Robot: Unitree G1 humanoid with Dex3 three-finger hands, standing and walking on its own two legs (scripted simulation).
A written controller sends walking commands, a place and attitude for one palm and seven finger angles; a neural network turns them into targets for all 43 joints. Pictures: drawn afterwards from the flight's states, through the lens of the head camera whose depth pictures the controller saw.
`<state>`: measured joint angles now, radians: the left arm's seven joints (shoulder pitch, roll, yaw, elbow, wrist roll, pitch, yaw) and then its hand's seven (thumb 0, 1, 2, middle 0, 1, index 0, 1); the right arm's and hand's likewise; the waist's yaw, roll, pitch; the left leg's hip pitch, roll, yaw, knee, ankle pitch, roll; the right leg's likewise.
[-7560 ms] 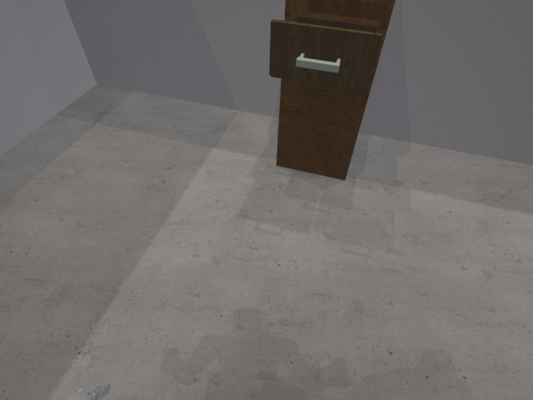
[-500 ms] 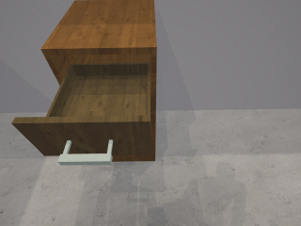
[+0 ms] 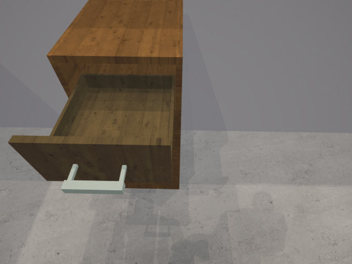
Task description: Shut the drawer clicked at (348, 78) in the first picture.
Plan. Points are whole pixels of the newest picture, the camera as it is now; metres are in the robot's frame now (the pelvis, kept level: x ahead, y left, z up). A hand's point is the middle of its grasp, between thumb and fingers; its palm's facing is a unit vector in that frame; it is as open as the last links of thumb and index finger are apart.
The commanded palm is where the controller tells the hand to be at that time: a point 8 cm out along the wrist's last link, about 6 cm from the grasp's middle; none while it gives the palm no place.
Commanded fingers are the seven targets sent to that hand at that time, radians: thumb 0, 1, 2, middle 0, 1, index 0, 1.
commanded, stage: come to a stop and stand still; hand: left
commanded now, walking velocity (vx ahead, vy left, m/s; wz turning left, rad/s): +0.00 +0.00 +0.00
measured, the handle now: (96, 178) +0.29 +0.22 +0.02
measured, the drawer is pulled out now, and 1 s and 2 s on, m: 0.30 0.30 0.30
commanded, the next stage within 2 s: look again from close up in 1.62 s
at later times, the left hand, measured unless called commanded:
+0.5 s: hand out of the picture -0.03 +0.26 -0.17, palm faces +0.04 -0.98 -0.21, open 7.4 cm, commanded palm none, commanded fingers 0.00 0.90 0.90 -0.20 -0.30 -0.20 -0.30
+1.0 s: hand out of the picture -0.05 +0.22 -0.17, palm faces +0.05 -0.99 -0.14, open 7.4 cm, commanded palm none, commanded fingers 0.00 0.90 0.90 -0.20 -0.30 -0.20 -0.30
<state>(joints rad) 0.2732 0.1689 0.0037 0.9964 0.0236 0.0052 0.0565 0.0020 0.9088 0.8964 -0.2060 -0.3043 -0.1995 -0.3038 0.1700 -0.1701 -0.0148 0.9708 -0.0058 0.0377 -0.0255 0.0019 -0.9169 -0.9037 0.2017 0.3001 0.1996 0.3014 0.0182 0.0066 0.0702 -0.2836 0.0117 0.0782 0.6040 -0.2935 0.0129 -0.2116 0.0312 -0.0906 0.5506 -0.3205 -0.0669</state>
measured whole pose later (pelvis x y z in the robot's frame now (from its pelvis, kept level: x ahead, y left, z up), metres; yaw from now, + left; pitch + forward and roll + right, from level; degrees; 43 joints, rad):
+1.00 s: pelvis -0.01 +0.07 +0.01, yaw +2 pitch +0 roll +0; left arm 0.35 0.13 -0.03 1.11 0.02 -0.01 0.03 0.00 0.90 0.90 -0.20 -0.30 -0.20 -0.30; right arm 0.27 -0.16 0.01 1.10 0.00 -0.02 -0.03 0.01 -0.93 -0.90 0.20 0.30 0.20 0.30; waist 0.01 -0.02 0.01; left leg -0.21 -0.06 0.06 0.42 -0.22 0.08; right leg -0.21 -0.02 0.01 0.44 -0.24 0.02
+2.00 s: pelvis +0.02 +0.05 +0.01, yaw +2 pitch -1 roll +0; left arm 0.32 0.13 -0.02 1.11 0.01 0.00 0.04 0.00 0.91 0.90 -0.20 -0.30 -0.20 -0.30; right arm 0.28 -0.13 0.02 1.15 0.00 -0.03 -0.04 0.01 -0.92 -0.90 0.20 0.30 0.20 0.30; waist 0.00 -0.02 0.02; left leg -0.12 -0.04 0.05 0.40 -0.26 0.05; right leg -0.12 0.01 0.01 0.41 -0.28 -0.01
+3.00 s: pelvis -0.03 +0.01 -0.05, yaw +5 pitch +8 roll +0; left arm 0.56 0.20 0.01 -0.18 -0.23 -0.28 -0.27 0.01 0.90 0.90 -0.75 -0.90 -0.74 -0.90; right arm 0.23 -0.18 0.06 0.51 0.04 -0.19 -0.06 0.01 -0.91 -0.90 0.21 0.30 0.21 0.30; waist 0.01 0.04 -0.13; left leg -0.69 0.00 -0.03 0.99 -0.44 0.00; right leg -0.65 0.03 -0.09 0.97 -0.48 -0.07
